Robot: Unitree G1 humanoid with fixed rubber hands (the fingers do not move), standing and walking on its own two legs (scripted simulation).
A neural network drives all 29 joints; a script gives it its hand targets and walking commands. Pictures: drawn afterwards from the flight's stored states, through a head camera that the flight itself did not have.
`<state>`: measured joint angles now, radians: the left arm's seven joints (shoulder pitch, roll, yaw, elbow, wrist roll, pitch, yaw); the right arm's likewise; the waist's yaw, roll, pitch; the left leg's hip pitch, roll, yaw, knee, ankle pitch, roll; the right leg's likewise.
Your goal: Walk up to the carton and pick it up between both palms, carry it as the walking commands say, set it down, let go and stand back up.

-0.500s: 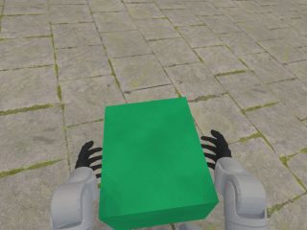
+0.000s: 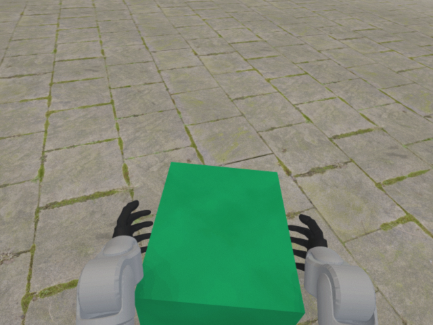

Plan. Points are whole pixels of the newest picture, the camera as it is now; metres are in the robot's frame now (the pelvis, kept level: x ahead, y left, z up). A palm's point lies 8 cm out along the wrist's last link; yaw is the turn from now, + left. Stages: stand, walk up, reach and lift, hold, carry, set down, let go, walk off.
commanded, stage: carry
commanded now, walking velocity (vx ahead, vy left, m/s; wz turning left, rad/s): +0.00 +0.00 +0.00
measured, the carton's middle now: (218, 246) +0.28 +0.00 -0.01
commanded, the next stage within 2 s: hold in 1.88 s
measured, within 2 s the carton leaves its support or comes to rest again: neither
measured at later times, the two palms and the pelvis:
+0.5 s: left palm (108, 227) +0.26 +0.18 +0.11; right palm (302, 239) +0.24 -0.13 +0.10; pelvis +0.01 +0.02 +0.00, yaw -1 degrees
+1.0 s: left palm (112, 237) +0.24 +0.16 +0.12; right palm (315, 251) +0.22 -0.14 +0.10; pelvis -0.02 +0.01 +0.00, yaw -1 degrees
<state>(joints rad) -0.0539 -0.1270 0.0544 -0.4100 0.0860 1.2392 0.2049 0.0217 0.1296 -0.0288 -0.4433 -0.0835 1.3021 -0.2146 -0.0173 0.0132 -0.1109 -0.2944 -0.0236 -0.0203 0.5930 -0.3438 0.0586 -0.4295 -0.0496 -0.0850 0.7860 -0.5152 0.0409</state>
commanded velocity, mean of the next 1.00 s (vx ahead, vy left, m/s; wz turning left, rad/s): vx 0.00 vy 0.00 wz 0.00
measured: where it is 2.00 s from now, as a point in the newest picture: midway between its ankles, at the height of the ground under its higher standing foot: outside the picture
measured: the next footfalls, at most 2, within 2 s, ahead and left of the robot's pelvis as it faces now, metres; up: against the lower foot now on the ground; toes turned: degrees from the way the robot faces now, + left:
right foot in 0.18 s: +0.04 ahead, -0.09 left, +0.00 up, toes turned +3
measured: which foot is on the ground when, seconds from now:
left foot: down 0.00-1.00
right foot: up 0.00-0.16, down 0.18-1.00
